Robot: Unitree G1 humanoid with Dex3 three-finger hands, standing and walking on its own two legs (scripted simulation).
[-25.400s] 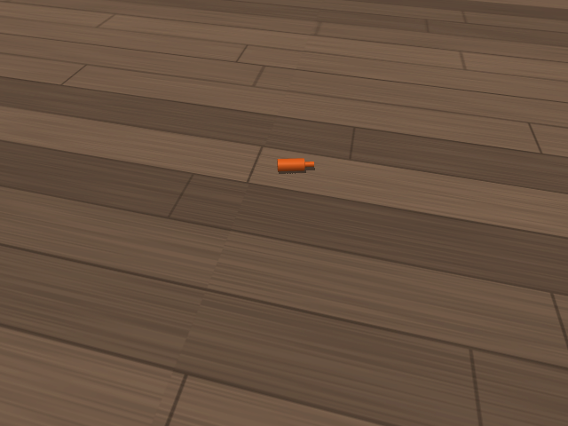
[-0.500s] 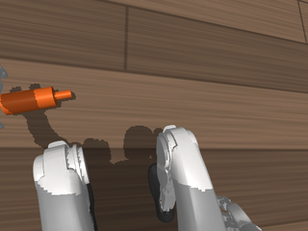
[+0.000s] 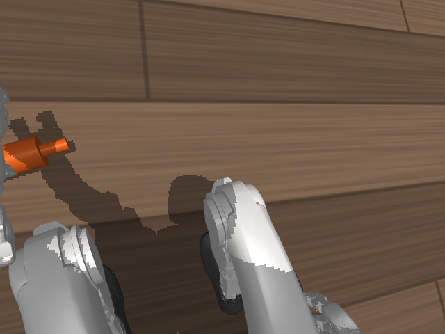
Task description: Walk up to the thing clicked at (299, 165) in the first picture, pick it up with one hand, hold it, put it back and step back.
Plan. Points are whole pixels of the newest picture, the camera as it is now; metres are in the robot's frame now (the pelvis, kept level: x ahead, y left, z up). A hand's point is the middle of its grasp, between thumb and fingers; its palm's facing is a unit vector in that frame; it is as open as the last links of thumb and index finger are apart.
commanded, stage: approach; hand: left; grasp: from above
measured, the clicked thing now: (18, 157) +0.48 +0.29 -0.29
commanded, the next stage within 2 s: close in in 0.08 s
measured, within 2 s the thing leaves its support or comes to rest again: neither
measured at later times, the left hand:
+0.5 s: hand out of the picture +0.45 +0.32 -0.20, palm faces -0.44 -0.12 -0.89, open 14.1 cm
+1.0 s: hand out of the picture +0.45 +0.31 -0.25, palm faces -0.45 -0.14 -0.88, open 14.4 cm
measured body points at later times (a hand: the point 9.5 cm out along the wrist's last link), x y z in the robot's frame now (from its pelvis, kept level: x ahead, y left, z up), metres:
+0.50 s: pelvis +0.00 +0.00 +0.00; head +0.25 +0.10 +0.36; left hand +0.47 +0.32 -0.15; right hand +0.09 -0.27 -0.10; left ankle +0.08 +0.14 -0.29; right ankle +0.10 -0.12 -0.29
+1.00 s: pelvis +0.01 +0.00 -0.02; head +0.28 +0.09 +0.32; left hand +0.47 +0.32 -0.20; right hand +0.03 -0.25 -0.10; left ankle +0.08 +0.14 -0.29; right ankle +0.10 -0.12 -0.29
